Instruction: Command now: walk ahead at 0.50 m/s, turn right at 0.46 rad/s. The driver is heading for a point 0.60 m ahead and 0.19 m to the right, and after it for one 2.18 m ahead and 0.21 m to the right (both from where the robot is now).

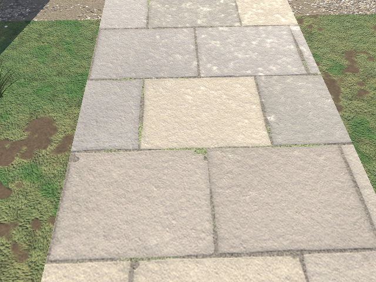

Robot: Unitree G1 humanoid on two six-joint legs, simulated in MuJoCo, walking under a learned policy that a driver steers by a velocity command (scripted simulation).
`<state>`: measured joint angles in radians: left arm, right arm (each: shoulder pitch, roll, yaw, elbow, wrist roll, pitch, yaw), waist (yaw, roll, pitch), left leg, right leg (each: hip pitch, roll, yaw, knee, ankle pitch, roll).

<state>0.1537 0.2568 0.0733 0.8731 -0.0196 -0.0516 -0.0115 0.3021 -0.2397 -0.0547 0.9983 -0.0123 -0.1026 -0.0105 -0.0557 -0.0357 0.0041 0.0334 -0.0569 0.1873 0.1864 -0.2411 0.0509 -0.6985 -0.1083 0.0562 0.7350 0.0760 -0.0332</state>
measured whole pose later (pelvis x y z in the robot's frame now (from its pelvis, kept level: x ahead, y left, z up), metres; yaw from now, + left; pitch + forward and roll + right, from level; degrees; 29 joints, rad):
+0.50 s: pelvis +0.29 -0.06 +0.00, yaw -17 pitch +2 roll +0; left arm 0.32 0.26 0.08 0.77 -0.02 -0.05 0.01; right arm 0.02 -0.28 -0.06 0.78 -0.01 -0.10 0.00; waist 0.06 0.03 0.03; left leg -0.65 0.09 -0.10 0.65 -0.01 -0.06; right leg -0.15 0.11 0.11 0.34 -0.22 -0.09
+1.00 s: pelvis +0.55 -0.11 +0.00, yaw -25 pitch +3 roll +1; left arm 0.08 0.27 0.05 0.65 -0.01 -0.08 -0.01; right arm 0.39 -0.27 -0.06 0.89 0.02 -0.07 0.01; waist -0.11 -0.03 0.02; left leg -0.11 -0.03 -0.01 0.30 -0.23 0.02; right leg -0.58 -0.07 0.06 0.64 -0.11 0.02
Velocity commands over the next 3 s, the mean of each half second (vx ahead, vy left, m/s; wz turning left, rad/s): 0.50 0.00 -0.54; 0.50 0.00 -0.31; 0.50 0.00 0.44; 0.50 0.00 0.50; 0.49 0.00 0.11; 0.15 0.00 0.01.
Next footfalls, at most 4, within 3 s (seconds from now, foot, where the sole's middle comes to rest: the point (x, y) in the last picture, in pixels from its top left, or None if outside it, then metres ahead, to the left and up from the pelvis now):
0.18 right None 0.27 -0.13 -0.78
0.64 left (186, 260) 0.59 0.00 -0.78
1.10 right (271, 232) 0.68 -0.33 -0.78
1.60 left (210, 165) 1.01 -0.12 -0.78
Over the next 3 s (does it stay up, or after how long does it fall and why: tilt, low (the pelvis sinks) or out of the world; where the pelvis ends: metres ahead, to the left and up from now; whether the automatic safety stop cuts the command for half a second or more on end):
stays up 1.47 -0.17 -0.01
